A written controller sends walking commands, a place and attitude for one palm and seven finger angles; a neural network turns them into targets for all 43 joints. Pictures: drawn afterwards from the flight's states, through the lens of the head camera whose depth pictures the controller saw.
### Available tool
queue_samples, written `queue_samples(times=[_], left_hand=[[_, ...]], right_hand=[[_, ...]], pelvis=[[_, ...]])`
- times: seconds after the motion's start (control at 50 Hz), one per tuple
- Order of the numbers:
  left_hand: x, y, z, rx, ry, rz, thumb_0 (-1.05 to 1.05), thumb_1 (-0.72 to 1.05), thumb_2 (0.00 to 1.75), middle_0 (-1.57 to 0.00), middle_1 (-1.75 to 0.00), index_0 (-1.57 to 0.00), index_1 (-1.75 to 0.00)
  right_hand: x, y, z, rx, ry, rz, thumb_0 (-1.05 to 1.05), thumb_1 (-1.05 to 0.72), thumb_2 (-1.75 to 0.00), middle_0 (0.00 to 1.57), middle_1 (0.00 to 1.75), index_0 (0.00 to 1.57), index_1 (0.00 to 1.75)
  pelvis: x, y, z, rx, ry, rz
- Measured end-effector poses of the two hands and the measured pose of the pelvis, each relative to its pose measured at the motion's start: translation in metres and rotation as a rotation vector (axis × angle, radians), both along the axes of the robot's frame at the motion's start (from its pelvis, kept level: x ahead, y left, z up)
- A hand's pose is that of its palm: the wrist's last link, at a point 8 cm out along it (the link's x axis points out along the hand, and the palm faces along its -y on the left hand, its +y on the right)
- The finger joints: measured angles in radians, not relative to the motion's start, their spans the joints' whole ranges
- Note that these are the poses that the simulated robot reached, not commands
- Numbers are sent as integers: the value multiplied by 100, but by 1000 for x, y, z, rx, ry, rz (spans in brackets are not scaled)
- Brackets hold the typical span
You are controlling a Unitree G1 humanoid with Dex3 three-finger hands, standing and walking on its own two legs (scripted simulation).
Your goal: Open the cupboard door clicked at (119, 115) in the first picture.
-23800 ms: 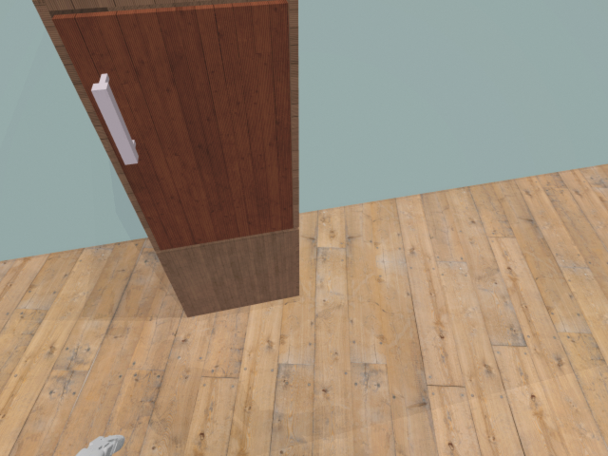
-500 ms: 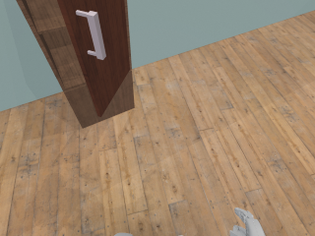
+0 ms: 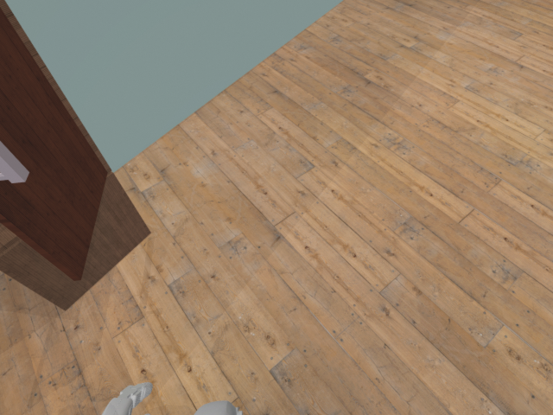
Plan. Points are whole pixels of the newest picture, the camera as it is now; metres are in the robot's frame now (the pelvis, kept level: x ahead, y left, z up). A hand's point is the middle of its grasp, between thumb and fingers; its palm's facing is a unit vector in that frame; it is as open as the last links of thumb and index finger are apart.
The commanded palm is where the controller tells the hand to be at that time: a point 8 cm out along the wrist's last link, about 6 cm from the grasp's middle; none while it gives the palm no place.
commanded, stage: walk to a spot facing it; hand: left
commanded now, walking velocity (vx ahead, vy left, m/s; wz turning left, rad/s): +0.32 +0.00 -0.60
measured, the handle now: out of the picture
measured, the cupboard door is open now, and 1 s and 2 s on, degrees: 43 43 43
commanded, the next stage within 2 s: turn to face it in 1.72 s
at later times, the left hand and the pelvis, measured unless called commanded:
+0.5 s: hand (172, 316) +0.30 +0.22 -0.16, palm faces -0.24 -0.95 -0.18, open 7.4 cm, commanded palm none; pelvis +0.18 +0.04 +0.01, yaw -17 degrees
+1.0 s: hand (270, 210) +0.54 +0.04 -0.15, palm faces -0.40 -0.88 -0.24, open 7.0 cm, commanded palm none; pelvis +0.38 -0.11 +0.02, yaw -26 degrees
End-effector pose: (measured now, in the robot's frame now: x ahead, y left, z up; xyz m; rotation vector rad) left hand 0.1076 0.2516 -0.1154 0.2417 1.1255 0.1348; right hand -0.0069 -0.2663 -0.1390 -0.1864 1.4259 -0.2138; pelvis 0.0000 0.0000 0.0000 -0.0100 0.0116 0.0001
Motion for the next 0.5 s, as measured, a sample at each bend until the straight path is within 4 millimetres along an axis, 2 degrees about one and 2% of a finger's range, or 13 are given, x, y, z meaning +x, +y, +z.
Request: queue_samples(times=[0.06,0.16,0.24,0.28,0.32,0.38,0.44,0.5], left_hand=[[-1,-8,2,-9,47,-16,0,91,90,-20,-30,-20,-30],[-1,-9,-4,-41,144,-38,0,91,90,-20,-30,-21,-30],[9,5,-15,-61,204,-27,0,91,90,-20,-30,-21,-30],[20,16,-24,-66,230,-23,0,90,90,-20,-30,-21,-30],[37,27,-35,-64,255,-35,0,91,90,-20,-30,-21,-30],[80,33,-35,-54,254,-90,1,91,90,-20,-30,-20,-30],[137,29,-25,-60,196,-146,1,91,90,-20,-30,-20,-30],[196,14,-13,-68,128,-206,1,91,90,-20,-30,-20,-30]], right_hand=[[27,0,10,8,-66,-23,1,-91,-90,20,30,19,29],[90,9,23,6,-206,-39,1,-91,-90,20,30,19,29],[145,23,29,-9,-291,-28,1,-91,-90,20,30,19,29],[172,30,29,-29,-335,-23,1,-91,-90,20,30,19,29],[189,36,26,-57,-378,-25,1,-91,-90,20,30,20,29],[190,46,31,-67,-366,-64,0,-91,-90,20,30,20,29],[174,57,33,-55,-283,-124,0,-91,-90,20,30,20,29],[151,68,32,-28,-179,-197,0,-91,-90,20,30,20,29]], pelvis=[[13,-1,8,12,2,-42],[42,5,14,20,7,-102],[74,19,9,11,6,-140],[94,28,2,2,7,-160],[110,36,-6,-7,6,-189],[133,39,-2,-6,-3,-235],[155,39,8,-7,3,-263],[179,36,15,-7,13,-296]])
